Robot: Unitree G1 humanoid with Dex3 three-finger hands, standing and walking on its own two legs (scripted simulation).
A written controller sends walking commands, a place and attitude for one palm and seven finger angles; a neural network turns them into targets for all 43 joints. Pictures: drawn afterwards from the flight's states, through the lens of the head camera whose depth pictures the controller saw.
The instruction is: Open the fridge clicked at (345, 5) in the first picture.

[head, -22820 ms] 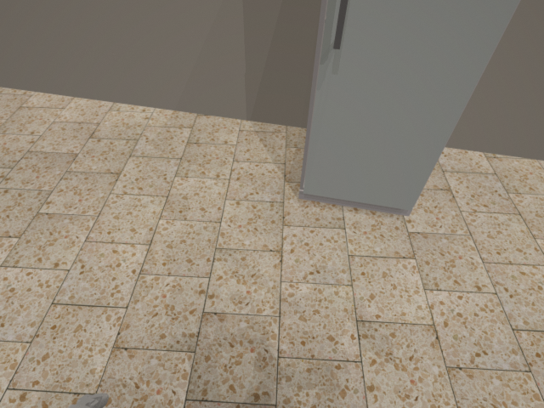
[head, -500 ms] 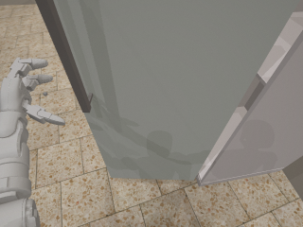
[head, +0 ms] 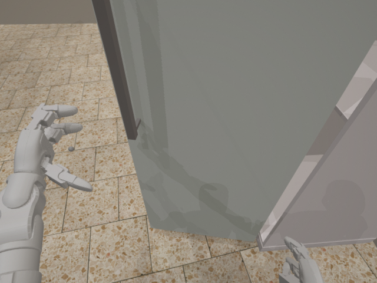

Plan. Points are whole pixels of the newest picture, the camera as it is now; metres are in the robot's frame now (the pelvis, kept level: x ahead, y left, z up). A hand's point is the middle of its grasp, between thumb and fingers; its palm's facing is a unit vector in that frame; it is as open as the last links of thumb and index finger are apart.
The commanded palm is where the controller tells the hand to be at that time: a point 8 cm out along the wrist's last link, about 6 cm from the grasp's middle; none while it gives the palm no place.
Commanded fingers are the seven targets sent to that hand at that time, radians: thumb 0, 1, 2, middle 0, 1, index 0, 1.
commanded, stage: slip the hand off the handle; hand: left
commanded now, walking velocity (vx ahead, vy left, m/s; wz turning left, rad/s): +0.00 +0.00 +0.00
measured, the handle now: (119, 57) +0.46 +0.19 +0.26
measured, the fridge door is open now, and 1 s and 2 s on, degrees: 78 78 78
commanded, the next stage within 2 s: draw the hand back to the body in 0.06 s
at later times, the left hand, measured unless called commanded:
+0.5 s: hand (57, 161) +0.26 +0.26 +0.17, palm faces +0.07 -1.00 -0.02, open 14.7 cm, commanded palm +0.22 +0.30 +0.17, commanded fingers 0.00 -0.55 0.20 -0.25 -1.15 -0.25 -1.15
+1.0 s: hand (39, 182) +0.22 +0.27 +0.16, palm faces +0.47 -0.83 -0.30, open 12.6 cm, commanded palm +0.17 +0.30 +0.18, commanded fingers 0.00 0.25 0.58 -0.22 -0.68 -0.22 -0.68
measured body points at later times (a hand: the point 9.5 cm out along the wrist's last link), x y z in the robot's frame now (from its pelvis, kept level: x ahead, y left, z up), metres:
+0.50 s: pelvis +0.00 -0.01 +0.01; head -0.03 -0.02 +0.46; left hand +0.25 +0.31 +0.17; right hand +0.18 -0.24 -0.05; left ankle +0.02 +0.11 -0.72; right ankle +0.00 -0.12 -0.72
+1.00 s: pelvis +0.00 -0.01 +0.02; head -0.01 -0.02 +0.47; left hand +0.19 +0.31 +0.18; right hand +0.19 -0.22 -0.07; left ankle +0.02 +0.11 -0.72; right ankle +0.00 -0.12 -0.72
